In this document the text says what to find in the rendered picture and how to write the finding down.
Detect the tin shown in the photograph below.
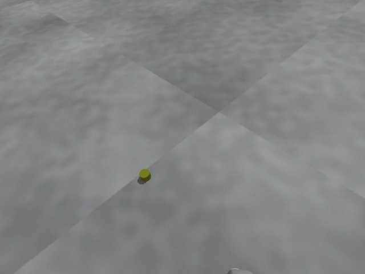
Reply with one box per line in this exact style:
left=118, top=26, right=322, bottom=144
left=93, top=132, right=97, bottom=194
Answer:
left=139, top=169, right=151, bottom=182

